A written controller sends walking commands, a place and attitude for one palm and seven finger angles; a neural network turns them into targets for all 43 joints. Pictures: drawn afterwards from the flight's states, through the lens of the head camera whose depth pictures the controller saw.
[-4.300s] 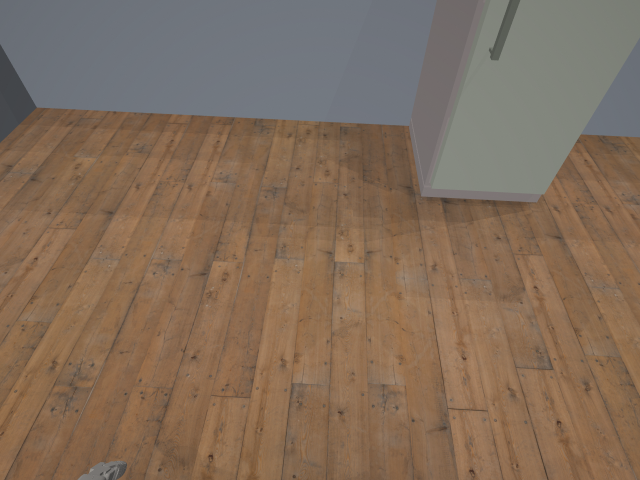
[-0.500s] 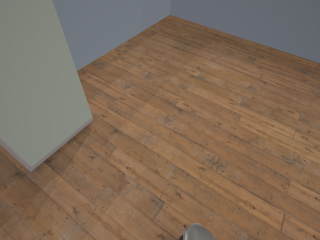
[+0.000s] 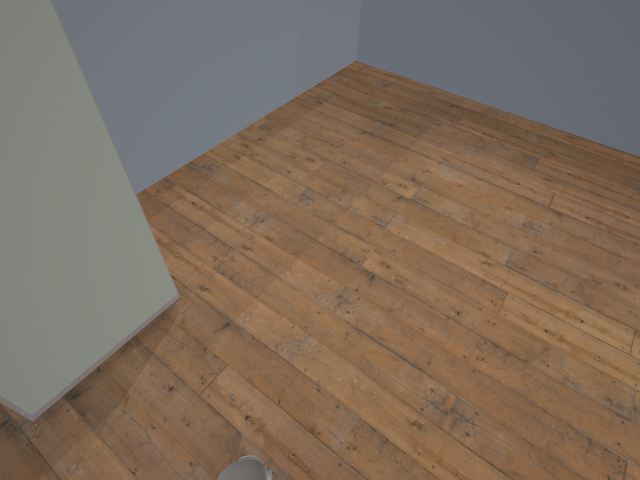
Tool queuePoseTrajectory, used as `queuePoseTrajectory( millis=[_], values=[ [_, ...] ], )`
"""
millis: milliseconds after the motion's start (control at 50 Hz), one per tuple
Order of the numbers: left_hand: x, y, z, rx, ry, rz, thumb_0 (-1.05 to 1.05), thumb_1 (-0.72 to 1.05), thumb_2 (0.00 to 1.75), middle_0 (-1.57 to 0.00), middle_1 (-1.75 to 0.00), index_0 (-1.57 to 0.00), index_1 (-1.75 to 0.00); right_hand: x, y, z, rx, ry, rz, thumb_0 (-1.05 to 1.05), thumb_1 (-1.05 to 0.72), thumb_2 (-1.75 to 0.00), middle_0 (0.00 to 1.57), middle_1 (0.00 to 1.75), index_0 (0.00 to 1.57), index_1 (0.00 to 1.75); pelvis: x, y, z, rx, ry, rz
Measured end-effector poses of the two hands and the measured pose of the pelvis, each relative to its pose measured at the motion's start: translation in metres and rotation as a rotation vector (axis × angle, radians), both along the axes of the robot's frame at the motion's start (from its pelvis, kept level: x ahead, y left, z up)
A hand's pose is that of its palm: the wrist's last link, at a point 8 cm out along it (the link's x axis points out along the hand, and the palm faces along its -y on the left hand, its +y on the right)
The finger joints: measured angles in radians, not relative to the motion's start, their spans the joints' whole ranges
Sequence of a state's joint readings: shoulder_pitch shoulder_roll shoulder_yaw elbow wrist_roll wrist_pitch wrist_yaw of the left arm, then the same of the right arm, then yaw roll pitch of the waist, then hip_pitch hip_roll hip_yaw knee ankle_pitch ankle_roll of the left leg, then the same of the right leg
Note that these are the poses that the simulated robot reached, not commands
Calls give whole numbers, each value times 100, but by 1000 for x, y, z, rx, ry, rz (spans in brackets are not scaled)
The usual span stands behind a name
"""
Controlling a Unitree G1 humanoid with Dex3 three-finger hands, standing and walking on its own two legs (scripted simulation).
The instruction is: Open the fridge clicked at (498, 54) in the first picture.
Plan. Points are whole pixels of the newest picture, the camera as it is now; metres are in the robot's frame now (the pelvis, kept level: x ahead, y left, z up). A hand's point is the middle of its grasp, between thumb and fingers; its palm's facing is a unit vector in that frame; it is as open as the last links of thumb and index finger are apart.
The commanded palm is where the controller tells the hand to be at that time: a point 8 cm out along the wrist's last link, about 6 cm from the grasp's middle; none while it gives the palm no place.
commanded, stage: turn to face it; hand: left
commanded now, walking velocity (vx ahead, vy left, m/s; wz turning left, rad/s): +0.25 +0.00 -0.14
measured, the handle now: out of the picture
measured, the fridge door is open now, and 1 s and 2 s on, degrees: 0 0 0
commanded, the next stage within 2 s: take the last steps up to it in 1.68 s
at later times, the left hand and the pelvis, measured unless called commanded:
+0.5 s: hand (206, 417) +0.23 +0.19 -0.15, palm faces +0.18 -0.95 -0.25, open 7.4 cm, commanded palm none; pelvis +0.14 -0.01 -0.01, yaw +9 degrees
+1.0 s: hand out of the picture +0.07 +0.23 -0.19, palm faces +0.51 -0.81 -0.27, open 7.4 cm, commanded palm none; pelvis +0.16 +0.01 -0.01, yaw +28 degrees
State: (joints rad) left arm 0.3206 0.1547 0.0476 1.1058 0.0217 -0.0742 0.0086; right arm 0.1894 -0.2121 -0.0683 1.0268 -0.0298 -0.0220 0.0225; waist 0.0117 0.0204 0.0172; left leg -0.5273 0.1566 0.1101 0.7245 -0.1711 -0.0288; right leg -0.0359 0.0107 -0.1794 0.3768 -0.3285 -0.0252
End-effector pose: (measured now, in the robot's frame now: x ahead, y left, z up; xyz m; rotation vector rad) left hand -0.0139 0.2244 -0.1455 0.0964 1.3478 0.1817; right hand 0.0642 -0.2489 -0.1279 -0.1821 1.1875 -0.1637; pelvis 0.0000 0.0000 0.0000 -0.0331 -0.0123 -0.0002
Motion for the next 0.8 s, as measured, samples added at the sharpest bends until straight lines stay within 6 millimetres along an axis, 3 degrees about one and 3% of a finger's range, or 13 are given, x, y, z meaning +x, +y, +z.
queuePoseTrajectory(
  millis=[80,140,240,380,480,540,640,720,800],
  values=[
    [3,10,-19,-38,111,37,0,92,90,-21,-30,-20,-30,70,17,-2,-34,-68,53,2,-93,-90,20,30,20,30,44,19,-14,-6,-8,-9],
    [20,20,-23,-44,169,26,1,92,90,-21,-30,-20,-30,97,32,-3,-35,-98,49,1,-92,-90,20,30,20,30,66,27,-17,13,-19,-25],
    [89,33,-10,-12,78,13,1,91,90,-20,-30,-19,-30,96,50,-4,-1,-13,13,0,-93,-90,20,30,20,30,93,31,-4,23,-12,6],
    [188,31,12,49,-144,31,1,91,90,-20,-30,-19,-30,89,37,-15,37,142,24,0,-94,-90,21,30,20,30,119,17,0,39,3,80],
    [228,16,22,105,-255,42,1,91,90,-20,-30,-19,-30,106,17,-35,76,169,40,1,-92,-90,21,30,20,30,136,-6,-10,54,1,135],
    [228,7,30,121,-275,73,0,91,90,-20,-30,-20,-30,129,5,-35,74,165,77,1,-92,-90,21,30,20,30,143,-15,-8,53,-3,189],
    [210,-1,37,124,-240,150,1,91,90,-21,-30,-20,-30,175,-7,-21,49,127,165,1,-91,-90,20,30,20,30,152,-22,2,63,5,260],
    [185,-2,34,119,-195,227,0,91,90,-21,-30,-20,-30,212,-7,-12,19,105,245,1,-91,-90,20,30,20,30,158,-23,5,67,15,316],
    [148,5,26,116,-124,302,0,92,90,-21,-30,-20,-30,249,8,-5,-9,77,337,1,-91,-90,20,30,20,30,159,-17,4,59,25,371]
  ],
)
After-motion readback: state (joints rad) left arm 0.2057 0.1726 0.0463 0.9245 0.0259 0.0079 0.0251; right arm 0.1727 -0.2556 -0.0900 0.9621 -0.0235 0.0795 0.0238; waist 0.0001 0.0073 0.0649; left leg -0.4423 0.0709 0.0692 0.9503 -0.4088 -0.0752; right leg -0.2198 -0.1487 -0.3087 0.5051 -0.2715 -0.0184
